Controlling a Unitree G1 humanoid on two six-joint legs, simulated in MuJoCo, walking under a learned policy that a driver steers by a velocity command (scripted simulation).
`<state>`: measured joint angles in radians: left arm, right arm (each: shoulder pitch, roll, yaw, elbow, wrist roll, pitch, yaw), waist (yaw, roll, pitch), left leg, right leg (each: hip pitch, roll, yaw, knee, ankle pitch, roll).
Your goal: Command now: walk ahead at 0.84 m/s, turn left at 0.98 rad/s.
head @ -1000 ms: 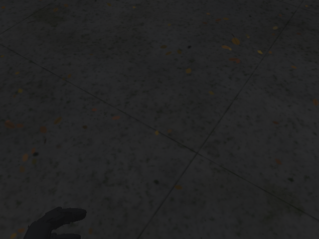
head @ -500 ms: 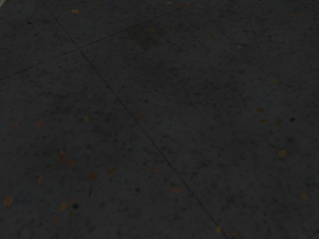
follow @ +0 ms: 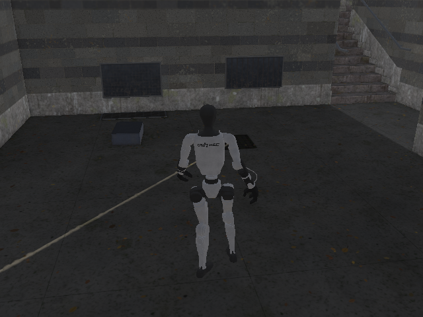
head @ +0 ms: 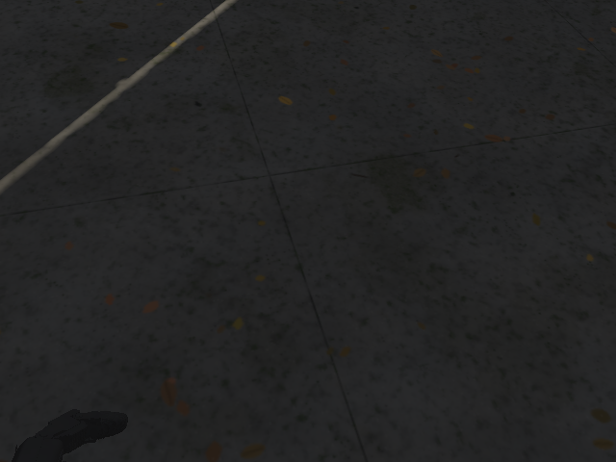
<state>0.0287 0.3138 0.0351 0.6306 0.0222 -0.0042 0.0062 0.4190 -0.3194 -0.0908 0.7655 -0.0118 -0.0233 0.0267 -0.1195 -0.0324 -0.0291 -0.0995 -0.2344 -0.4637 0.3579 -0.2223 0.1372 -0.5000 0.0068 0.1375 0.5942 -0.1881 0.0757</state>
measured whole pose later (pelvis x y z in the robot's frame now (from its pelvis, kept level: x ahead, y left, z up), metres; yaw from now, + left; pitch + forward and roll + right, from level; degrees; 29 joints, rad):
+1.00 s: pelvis +0.72 +0.24 -0.03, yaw +58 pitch +2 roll -1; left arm 0.13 0.30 0.02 0.62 0.06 -0.06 0.02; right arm 0.34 -0.38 -0.07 0.81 -0.01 -0.06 0.00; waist -0.06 0.03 0.05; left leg -0.21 -0.13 -0.15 1.22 -0.39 0.14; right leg -0.46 -0.06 -0.02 0.67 -0.24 0.06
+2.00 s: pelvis +0.94 +0.93 -0.01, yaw +111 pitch +1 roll -1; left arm 0.34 0.30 0.04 0.75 0.03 -0.04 -0.01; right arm 0.19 -0.32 -0.04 0.69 -0.05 -0.01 0.06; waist 0.04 0.00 -0.01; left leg -0.50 -0.05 -0.09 1.02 -0.33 0.06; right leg -0.27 0.00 -0.05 0.42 -0.17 -0.03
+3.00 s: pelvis +0.50 +1.52 -0.05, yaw +147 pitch +0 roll -3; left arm 0.50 0.28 0.05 0.90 0.03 -0.05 0.01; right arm -0.03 -0.31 -0.03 0.63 -0.02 -0.02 0.08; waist 0.04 0.01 0.05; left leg -0.63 -0.03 0.14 0.73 -0.13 0.21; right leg 0.27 -0.08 -0.34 0.45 -0.41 0.08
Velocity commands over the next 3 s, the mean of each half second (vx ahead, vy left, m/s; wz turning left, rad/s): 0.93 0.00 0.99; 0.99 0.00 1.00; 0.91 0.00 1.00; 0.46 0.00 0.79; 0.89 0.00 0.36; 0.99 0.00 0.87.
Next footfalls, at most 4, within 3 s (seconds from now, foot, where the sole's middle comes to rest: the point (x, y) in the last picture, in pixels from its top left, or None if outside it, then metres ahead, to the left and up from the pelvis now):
0.06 right None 0.15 -0.16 -0.78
0.56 left None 0.47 0.11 -0.78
0.92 right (164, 307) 0.92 0.24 -0.78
1.36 left None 0.90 0.72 -0.78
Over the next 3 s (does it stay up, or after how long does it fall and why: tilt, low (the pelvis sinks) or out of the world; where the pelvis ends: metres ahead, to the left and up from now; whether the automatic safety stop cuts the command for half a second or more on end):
stays up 0.50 1.52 -0.05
